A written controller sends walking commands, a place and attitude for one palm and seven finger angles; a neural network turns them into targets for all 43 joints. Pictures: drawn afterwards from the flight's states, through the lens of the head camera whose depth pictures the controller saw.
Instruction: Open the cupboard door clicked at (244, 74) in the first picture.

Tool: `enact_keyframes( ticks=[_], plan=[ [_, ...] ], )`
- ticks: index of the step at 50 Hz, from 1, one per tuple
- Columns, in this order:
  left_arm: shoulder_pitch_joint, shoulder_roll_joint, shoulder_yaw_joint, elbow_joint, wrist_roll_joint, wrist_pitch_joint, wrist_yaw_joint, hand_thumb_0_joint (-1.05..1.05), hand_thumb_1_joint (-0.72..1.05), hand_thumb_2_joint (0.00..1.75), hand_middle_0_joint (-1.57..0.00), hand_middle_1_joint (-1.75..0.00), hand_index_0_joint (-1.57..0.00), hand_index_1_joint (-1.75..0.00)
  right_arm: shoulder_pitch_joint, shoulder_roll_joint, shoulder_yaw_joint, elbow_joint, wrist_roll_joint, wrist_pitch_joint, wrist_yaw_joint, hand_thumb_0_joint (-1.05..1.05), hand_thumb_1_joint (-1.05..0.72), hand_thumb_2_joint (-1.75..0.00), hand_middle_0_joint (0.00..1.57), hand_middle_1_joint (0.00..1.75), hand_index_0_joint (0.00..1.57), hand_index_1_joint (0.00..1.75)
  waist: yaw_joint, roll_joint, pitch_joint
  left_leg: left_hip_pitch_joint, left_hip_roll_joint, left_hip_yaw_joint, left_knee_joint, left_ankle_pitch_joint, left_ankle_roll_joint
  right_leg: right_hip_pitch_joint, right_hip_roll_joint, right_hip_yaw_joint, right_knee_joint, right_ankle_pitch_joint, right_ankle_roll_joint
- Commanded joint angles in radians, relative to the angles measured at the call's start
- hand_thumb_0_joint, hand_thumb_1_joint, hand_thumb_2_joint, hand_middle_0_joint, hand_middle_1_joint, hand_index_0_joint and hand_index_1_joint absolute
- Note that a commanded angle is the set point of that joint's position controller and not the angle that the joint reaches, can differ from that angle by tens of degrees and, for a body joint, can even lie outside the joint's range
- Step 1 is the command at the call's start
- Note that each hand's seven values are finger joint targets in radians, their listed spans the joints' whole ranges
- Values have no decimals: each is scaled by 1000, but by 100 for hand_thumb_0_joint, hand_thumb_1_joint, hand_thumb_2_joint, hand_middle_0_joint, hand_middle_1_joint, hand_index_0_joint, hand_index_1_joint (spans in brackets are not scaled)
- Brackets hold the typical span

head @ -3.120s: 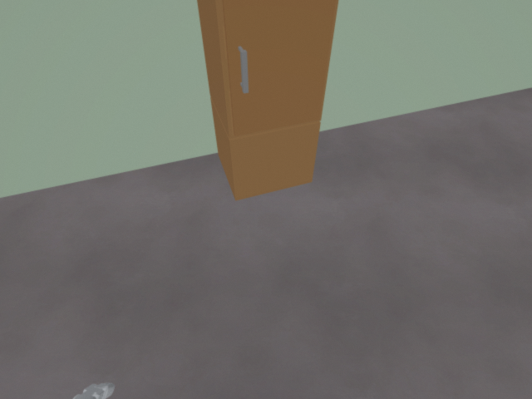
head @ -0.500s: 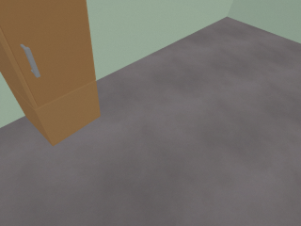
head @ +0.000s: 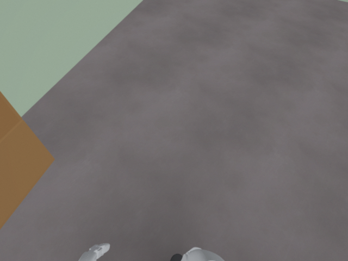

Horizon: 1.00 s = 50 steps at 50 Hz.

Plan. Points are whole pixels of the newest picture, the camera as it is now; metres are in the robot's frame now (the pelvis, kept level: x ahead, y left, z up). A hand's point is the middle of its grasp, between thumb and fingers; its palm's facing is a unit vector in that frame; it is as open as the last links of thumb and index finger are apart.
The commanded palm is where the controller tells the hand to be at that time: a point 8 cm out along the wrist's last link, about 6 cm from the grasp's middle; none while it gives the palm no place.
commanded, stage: walk to a spot facing it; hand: left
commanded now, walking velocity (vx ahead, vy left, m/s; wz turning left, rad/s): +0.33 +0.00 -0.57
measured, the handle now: out of the picture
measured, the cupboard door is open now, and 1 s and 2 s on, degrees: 0 0 0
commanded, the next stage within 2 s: turn to face it in 0.92 s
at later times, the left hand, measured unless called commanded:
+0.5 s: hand (80, 218) +0.24 +0.26 -0.17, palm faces -0.14 -0.96 -0.22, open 7.3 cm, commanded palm none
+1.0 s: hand (146, 136) +0.50 +0.09 -0.13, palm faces -0.56 -0.77 -0.30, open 7.3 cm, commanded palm none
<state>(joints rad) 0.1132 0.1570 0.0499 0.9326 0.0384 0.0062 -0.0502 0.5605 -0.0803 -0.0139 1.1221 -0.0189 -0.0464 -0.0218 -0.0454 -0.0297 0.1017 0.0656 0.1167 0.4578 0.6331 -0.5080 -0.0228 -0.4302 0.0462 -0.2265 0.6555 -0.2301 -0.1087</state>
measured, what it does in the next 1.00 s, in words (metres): walks ahead, turning right: right foot, then left foot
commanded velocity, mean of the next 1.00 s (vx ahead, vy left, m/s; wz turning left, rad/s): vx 0.12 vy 0.00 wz -0.57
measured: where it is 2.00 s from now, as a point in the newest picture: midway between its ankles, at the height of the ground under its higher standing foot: (161, 249)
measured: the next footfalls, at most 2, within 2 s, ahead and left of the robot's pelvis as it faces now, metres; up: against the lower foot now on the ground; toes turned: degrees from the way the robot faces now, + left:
right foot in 0.02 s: +0.11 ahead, -0.05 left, +0.00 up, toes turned -9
left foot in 0.46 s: +0.36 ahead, +0.16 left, +0.00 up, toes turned -8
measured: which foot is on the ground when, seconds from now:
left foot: down 0.00-0.00, up 0.02-0.44, down 0.46-0.88, up 0.90-1.00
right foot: up 0.00-0.00, down 0.02-0.46, up 0.48-0.86, down 0.88-1.00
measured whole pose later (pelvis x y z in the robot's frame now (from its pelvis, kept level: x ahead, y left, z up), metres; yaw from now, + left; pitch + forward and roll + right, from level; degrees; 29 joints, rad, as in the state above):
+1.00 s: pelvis +0.28 +0.00 +0.01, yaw -36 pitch -1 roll +1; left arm 0.12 0.20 0.06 0.86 0.02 0.01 0.00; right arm 0.25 -0.27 -0.08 0.96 -0.02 0.06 -0.02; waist -0.03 0.06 0.11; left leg -0.45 0.16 0.10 1.16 -0.47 -0.09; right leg -0.38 -0.02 -0.08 0.64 -0.26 -0.05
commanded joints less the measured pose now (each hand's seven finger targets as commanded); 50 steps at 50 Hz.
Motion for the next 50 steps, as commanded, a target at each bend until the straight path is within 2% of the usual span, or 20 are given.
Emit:
enact_keyframes(
  ticks=[1, 2, 3, 5, 9, 13, 18, 20, 21, 22, 23, 24, 27, 31, 40, 42, 43, 44, 45, 50],
  plan=[
    [397, 310, 84, 38, -36, -39, 46, 0, 90, 90, -20, -30, -20, -30, -167, -169, -47, -201, 29, -34, -3, 0, -90, -90, 20, 30, 20, 30, 197, -49, -334, -739, -41, -288, 928, -89, -26, 756, -448, 830, -265, 395, -291],
    [343, 302, 87, 26, -40, -34, 56, 0, 90, 90, -20, -30, -20, -30, -217, -175, -55, -217, 19, -30, -3, 0, -90, -90, 20, 30, 20, 30, 168, 40, -212, -785, 13, -408, 927, 15, -7, 644, -454, 734, -310, 329, -283],
    [281, 253, 73, 6, -39, -44, 59, 0, 90, 90, -20, -30, -20, -30, -217, -164, -56, -226, 10, -26, 5, 0, -90, -90, 20, 30, 20, 30, 131, 62, -141, -781, 42, -439, 863, 130, -17, 517, -389, 641, -336, 332, -103],
    [185, 180, 48, -3, -31, -61, 64, 0, 90, 90, -20, -30, -20, -30, -211, -154, -54, -196, 1, -2, 3, 0, -90, -90, 20, 30, 20, 30, 49, 78, -43, -669, 82, -453, 744, 183, -27, 236, -334, 539, -390, 283, -27],
    [164, 173, 48, 1, -10, -83, 59, 0, 90, 90, -20, -30, -20, -30, -204, -126, -53, -206, -5, 21, 12, 0, -90, -90, 20, 30, 20, 30, -1, 19, -39, -597, 65, -421, 515, 199, -50, 102, -233, 403, -385, 316, -104],
    [231, 173, 46, 14, -18, -82, 47, 0, 90, 90, -20, -30, -20, -30, -364, -147, -48, -265, -9, 10, 27, 0, -90, -90, 20, 30, 20, 30, 53, -123, -49, -659, 36, -399, 318, 303, -60, 199, -174, 396, -344, 359, -76],
    [278, 210, 55, -1, -15, -67, 53, 0, 90, 90, -20, -30, -20, -30, -511, -171, -41, -323, -4, -11, 31, 0, -90, -90, 20, 30, 20, 30, 111, -124, -111, -568, -43, -357, 44, 266, -47, 346, -181, 464, -235, 516, -49],
    [259, 225, 61, -10, -18, -61, 54, 0, 90, 90, -20, -30, -20, -30, -470, -197, -46, -317, -2, -19, 23, 0, -90, -90, 20, 30, 20, 30, 79, -103, -148, -424, -71, -342, -85, 288, -38, 335, -172, 476, -150, 554, -32],
    [228, 225, 62, -22, -24, -59, 57, 0, 90, 90, -20, -30, -20, -30, -369, -230, -55, -284, -4, -23, 11, 0, -90, -90, 20, 30, 20, 30, 24, -89, -190, -224, -57, -347, -191, 382, -25, 247, -146, 453, -37, 556, 3],
    [231, 189, 57, -33, -36, -58, 54, 0, 90, 90, -20, -30, -20, -30, -238, -324, -75, -250, -13, -27, 0, 0, -90, -90, 20, 30, 20, 30, -29, 46, -286, 65, 102, -492, -203, 537, 19, 60, -70, 393, 162, 347, 56],
    [261, 131, 44, -42, -47, -64, 43, 0, 90, 90, -20, -30, -20, -30, -117, -422, -96, -222, -18, -27, 0, 0, -90, -90, 20, 30, 20, 30, -56, 322, -401, 276, 426, -789, -176, 849, 141, -163, 22, 249, 500, -350, 111],
    [251, 160, 42, -45, -39, -62, 49, 0, 90, 90, -20, -30, -20, -30, -112, -398, -80, -226, -5, -12, 1, 0, -90, -90, 20, 30, 20, 30, -58, 246, -363, 200, 462, -773, -188, 938, 193, -189, -35, 288, 655, -393, 116],
    [173, 152, 57, -46, -19, -31, 33, 0, 90, 90, -20, -30, -20, -30, -299, -272, -48, -256, -6, -16, -2, 0, -90, -90, 20, 30, 20, 30, 13, 206, -109, -152, 344, -550, -281, 771, 141, -197, -118, 254, 703, -250, 152],
    [194, 97, 54, -57, -23, 20, 12, 0, 90, 90, -20, -30, -20, -30, -366, -257, -50, -249, -6, -7, -4, 0, -90, -90, 20, 30, 20, 30, 66, 250, -87, -302, 264, -321, -311, 625, 104, -79, -141, 175, 495, -187, 162],
    [80, 91, 52, -115, -12, 22, 15, 0, 90, 90, -20, -30, -20, -30, -339, -309, -98, -241, -11, 27, 9, 0, -90, -90, 20, 30, 20, 30, 37, 222, -111, -226, 293, -231, -211, 506, 91, 34, -115, 100, 62, -65, 154],
    [164, 135, 60, -95, -11, 4, 22, 0, 90, 90, -20, -30, -20, -30, -318, -310, -97, -244, -10, 36, 14, 0, -90, -90, 20, 30, 20, 30, 88, 124, -172, -270, 244, -169, 28, 530, 23, 236, -83, 88, -126, 55, 128],
    [227, 249, 79, -78, -1, -16, 34, 0, 90, 90, -20, -30, -20, -30, -277, -257, -83, -260, -2, 41, 24, 0, -90, -90, 20, 30, 20, 30, 116, -161, -229, -504, 154, -137, 289, 279, -35, 464, -257, 333, -222, 276, 60],
    [287, 362, 98, -64, -14, -22, 49, 0, 90, 90, -20, -30, -20, -30, -308, -194, -62, -304, -1, 46, 24, 0, -90, -90, 20, 30, 20, 30, 140, -345, -257, -699, 18, -243, 555, -140, -75, 484, -476, 666, -261, 666, -56],
    [286, 362, 98, -65, -26, -11, 63, 0, 90, 90, -20, -30, -20, -30, -322, -234, -65, -311, 8, 59, 6, 0, -90, -90, 20, 30, 20, 30, 137, -235, -281, -684, 42, -399, 614, -141, -61, 462, -487, 596, -259, 669, -108],
    [31, 230, 59, -127, -26, 2, 68, 0, 90, 90, -20, -30, -20, -30, -304, -244, -68, -255, -6, 82, 4, 0, -90, -90, 20, 30, 20, 30, 37, -116, -178, -596, 43, -418, 546, 138, -77, 231, -277, 405, -304, 355, -19]
  ],
)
